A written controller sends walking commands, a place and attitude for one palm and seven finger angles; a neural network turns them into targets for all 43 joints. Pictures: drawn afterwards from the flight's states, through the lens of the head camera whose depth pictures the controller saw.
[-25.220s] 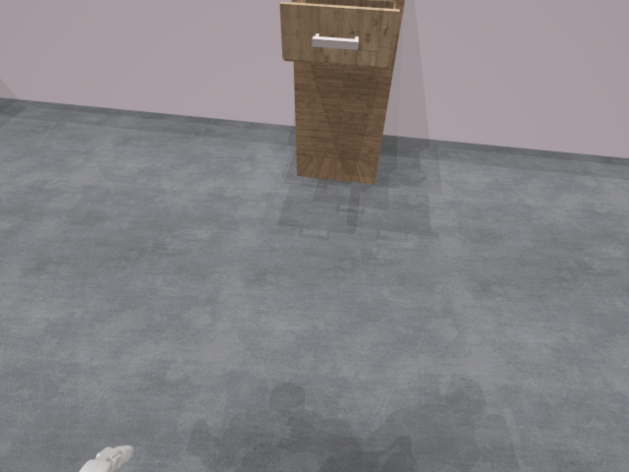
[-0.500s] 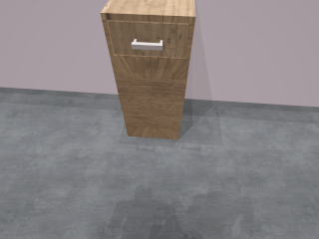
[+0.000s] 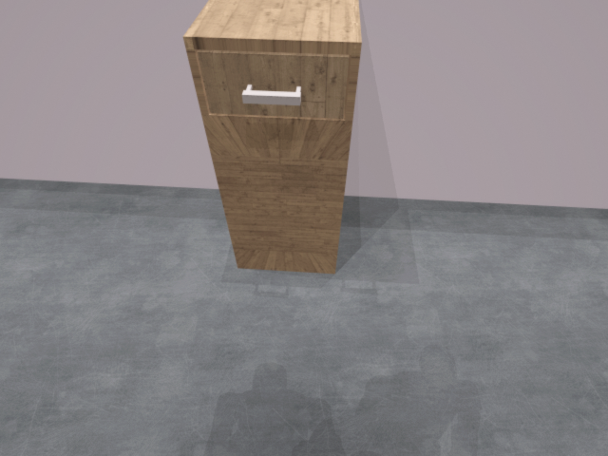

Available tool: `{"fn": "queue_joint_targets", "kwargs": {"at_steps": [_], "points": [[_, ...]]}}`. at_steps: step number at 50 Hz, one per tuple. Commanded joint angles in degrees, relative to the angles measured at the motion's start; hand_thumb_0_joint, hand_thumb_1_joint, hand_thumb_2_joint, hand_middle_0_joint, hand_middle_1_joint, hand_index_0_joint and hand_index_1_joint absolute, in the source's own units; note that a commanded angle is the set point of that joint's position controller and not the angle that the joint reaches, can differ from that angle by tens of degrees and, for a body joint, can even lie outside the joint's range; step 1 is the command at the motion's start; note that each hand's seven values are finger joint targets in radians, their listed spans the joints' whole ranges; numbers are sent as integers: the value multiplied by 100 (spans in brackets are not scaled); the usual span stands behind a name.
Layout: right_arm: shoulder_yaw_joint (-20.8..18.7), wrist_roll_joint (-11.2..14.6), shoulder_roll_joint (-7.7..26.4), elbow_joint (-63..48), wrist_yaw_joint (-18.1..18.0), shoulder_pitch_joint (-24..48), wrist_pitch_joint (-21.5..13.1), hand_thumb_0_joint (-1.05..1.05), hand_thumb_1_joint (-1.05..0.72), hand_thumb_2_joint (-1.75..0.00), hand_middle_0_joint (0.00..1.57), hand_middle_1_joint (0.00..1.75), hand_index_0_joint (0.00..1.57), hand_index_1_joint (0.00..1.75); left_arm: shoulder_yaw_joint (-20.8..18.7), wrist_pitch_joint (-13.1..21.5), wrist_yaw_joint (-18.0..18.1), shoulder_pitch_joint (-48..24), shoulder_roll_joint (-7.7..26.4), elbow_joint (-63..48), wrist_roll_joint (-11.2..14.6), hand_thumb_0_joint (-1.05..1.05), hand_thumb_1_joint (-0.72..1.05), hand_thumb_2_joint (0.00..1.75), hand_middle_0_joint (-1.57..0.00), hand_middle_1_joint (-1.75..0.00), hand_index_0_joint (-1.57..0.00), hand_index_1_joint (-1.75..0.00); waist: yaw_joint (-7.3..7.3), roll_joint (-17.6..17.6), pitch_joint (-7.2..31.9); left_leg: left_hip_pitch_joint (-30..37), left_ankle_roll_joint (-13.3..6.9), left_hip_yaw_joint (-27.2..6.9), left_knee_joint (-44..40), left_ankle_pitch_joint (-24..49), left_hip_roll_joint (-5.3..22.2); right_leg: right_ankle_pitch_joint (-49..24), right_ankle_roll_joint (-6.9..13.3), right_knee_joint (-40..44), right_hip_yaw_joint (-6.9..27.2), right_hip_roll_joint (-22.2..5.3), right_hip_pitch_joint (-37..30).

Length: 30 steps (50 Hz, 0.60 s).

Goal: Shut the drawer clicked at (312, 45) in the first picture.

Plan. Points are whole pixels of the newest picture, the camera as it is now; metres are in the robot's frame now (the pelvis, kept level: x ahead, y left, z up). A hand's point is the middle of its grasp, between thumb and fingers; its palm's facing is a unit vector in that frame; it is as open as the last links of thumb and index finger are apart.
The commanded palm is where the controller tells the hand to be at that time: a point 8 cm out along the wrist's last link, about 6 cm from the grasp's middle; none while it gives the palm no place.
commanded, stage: let the arm hang, fingers relaxed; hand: left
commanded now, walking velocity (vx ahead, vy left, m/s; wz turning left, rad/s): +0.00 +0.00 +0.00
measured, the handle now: (272, 93) +0.88 +0.12 +0.02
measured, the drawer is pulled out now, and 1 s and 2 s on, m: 0.00 0.00 0.00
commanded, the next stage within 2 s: look to check the result in 0.02 s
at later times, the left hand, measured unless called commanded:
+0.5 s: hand out of the picture +0.01 +0.15 -0.17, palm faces +0.05 -0.98 -0.19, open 7.4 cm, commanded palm none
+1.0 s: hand out of the picture +0.02 +0.15 -0.17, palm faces +0.04 -0.98 -0.20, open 7.4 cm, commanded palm none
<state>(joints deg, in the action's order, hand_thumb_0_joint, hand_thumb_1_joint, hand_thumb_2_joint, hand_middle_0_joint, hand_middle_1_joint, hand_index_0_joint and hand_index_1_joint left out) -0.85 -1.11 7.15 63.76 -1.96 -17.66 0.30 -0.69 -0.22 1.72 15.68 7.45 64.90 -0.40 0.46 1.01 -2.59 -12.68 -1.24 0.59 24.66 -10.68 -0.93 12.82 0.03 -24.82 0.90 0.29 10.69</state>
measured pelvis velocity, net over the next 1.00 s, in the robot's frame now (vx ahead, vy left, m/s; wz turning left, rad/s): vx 0.02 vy -0.02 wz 0.00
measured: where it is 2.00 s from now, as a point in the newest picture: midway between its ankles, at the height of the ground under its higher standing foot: outside the picture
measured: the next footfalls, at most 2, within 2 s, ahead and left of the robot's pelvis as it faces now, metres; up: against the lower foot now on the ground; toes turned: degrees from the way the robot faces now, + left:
none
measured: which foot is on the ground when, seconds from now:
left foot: down 0.00-1.00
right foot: down 0.00-1.00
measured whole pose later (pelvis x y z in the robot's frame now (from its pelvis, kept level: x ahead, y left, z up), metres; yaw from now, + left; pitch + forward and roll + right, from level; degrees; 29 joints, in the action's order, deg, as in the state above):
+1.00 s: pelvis +0.02 -0.02 +0.00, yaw +0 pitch -1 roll +0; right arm -1.0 -1.0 8.3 65.3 -2.5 -15.9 0.0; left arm -1.2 0.4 1.9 14.6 8.0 65.6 -0.2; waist 0.4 1.1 -3.5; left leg -10.5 0.4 0.2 23.8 -12.0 0.5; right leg 13.9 1.6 -23.8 0.6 1.8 8.5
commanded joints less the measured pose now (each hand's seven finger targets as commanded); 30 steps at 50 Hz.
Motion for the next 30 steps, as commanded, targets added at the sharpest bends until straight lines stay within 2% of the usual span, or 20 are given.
{"fn": "queue_joint_targets", "kwargs": {"at_steps": [1, 4, 5, 14, 22, 30], "points": [[-92, 27, 510, -106, -29, -455, -72, 0, -90, -90, 20, 30, 20, 30, -95, 90, 51, 388, 595, -95, -18, 0, 90, 90, -20, -30, -20, -30, 9, -60, -132, 104, -112, -519, -542, -113, 581, 35, 267, 555, 384, -432, 326], [-103, 43, 524, -92, -35, -436, -79, 0, -90, -90, 20, 30, 20, 30, -100, 106, 63, 415, 602, -81, -16, 0, 90, 90, -20, -30, -20, -30, 7, -26, -67, 220, -99, -465, -457, 121, 589, -96, 268, 538, 385, -438, 314], [-87, 36, 485, -70, -35, -438, -74, 0, -90, -90, 20, 30, 20, 30, -97, 96, 64, 372, 605, -69, -11, 0, 90, 90, -20, -30, -20, -30, 8, 4, -177, 161, -100, -478, -479, 121, 586, -95, 269, 539, 366, -452, 323], [-95, 43, 496, -24, -41, -433, -62, 0, -90, -90, 20, 30, 20, 30, -106, 112, 75, 433, 617, -41, -9, 0, 90, 90, -20, -30, -20, -30, -5, -123, -162, 237, -74, -424, -393, 247, 565, -123, 274, 604, 408, -453, 293], [-79, 30, 489, 5, -50, -395, -68, 0, -90, -90, 20, 30, 20, 30, -105, 112, 72, 357, 598, -28, -3, 0, 90, 90, -20, -30, -20, -30, 15, 19, -217, 246, -59, -434, -448, 239, 589, -138, 281, 624, 424, -441, 285], [-83, 31, 516, 5, -49, -334, -59, 0, -90, -90, 20, 30, 20, 30, -113, 120, 70, 319, 621, -36, -5, 0, 90, 90, -20, -30, -20, -30, 15, -92, -291, 249, -43, -403, -437, 229, 592, -132, 284, 671, 425, -450, 304]]}}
